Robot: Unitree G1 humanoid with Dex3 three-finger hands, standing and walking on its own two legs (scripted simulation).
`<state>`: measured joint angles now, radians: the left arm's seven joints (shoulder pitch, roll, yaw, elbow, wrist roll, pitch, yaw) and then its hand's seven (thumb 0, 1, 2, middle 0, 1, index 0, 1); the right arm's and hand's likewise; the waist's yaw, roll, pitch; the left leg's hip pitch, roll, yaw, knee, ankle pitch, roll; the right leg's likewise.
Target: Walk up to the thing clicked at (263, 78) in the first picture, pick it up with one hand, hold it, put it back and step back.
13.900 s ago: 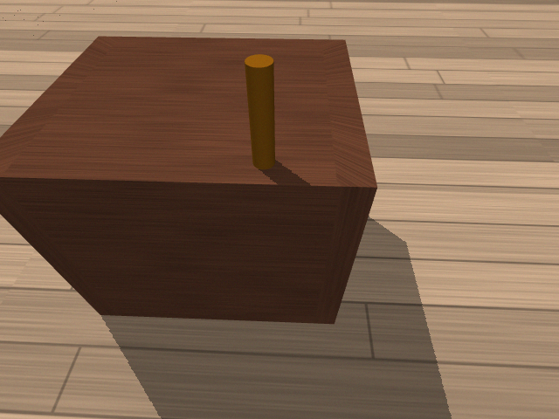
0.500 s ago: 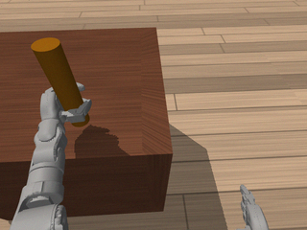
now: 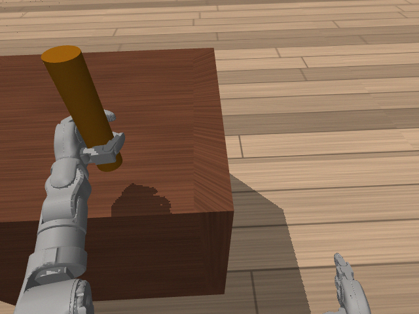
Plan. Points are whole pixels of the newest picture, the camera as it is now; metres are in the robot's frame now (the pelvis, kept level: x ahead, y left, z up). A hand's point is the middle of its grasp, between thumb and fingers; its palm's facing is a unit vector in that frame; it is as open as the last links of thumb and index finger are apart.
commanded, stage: lift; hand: left
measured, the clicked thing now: (90, 119) +0.41 +0.21 +0.19
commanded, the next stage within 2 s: hold in 1.02 s
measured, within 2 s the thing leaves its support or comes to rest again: neither
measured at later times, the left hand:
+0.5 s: hand (90, 123) +0.37 +0.18 +0.22, palm faces +0.18 -0.98 -0.03, open 7.1 cm
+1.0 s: hand (79, 118) +0.34 +0.18 +0.26, palm faces +0.15 -0.99 -0.02, open 7.1 cm
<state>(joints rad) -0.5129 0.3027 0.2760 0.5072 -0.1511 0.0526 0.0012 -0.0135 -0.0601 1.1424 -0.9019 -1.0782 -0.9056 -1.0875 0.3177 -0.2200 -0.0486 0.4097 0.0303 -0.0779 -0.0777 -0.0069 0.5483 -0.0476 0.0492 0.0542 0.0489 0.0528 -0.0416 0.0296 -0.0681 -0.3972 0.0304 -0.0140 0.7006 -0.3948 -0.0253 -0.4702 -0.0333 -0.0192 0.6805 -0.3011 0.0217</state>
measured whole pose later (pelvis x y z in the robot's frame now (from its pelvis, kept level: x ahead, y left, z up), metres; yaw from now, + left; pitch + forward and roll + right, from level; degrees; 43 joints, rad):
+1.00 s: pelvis -0.01 +0.00 +0.01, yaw +1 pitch -1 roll +0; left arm -0.43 0.26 0.28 -0.09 -0.22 0.63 0.00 -0.01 -0.07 1.15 -0.90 -1.09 -0.90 -1.10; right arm 0.26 -0.24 -0.11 0.60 0.05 -0.22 -0.05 -0.01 0.56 -0.04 0.05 0.05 0.05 0.05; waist 0.01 0.08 -0.07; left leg -0.22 0.02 -0.02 0.57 -0.33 -0.02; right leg -0.29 -0.05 -0.03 0.55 -0.24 0.03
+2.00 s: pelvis -0.02 +0.01 +0.01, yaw +1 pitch -2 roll +0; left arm -0.47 0.27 0.29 -0.20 -0.26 0.81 0.01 -0.01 -0.07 1.15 -0.89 -1.10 -0.90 -1.10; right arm 0.26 -0.24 -0.11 0.62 0.08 -0.26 -0.02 -0.01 0.56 -0.05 0.05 0.05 0.05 0.05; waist 0.02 0.09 -0.08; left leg -0.23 0.01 -0.02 0.58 -0.32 -0.01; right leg -0.29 -0.06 -0.02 0.56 -0.23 0.04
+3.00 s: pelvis -0.02 +0.01 +0.01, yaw +1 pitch -2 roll +0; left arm -0.46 0.26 0.28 -0.23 -0.26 0.81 0.01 -0.01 -0.06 1.15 -0.89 -1.11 -0.90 -1.11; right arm 0.24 -0.24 -0.11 0.64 0.07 -0.25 -0.03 -0.01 0.57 -0.05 0.05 0.05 0.05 0.05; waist 0.02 0.09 -0.08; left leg -0.23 0.01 -0.02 0.59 -0.33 -0.01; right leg -0.29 -0.06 -0.02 0.57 -0.24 0.04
